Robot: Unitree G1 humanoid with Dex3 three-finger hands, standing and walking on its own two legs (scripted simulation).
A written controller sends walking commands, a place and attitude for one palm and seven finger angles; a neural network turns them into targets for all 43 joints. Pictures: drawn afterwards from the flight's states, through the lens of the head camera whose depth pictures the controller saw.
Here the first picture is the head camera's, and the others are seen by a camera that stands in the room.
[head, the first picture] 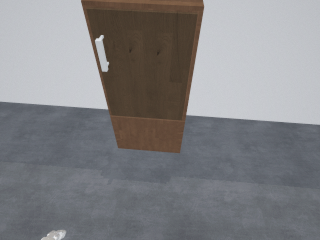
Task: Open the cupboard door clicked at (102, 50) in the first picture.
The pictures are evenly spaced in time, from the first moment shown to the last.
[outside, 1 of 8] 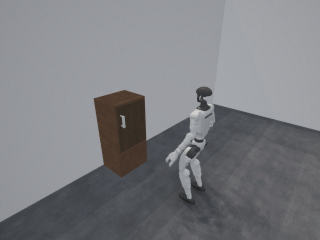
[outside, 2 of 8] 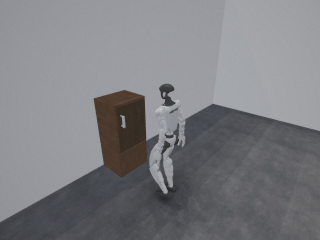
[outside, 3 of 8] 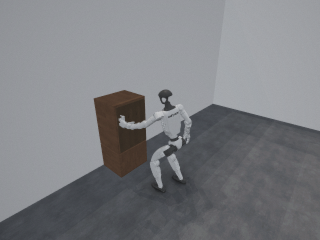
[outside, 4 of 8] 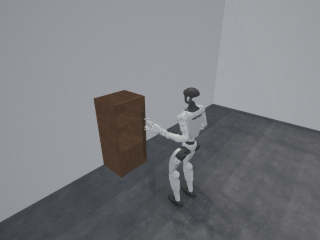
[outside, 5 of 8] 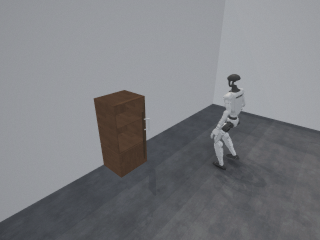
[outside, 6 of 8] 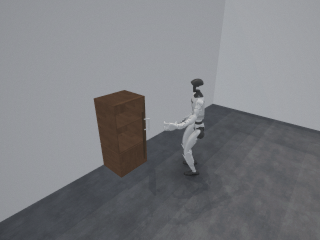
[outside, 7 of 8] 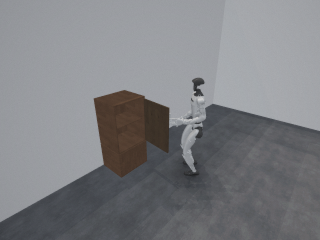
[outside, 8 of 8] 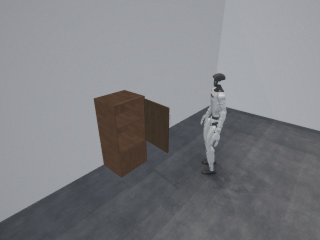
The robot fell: no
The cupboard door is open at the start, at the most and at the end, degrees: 0 86 85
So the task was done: yes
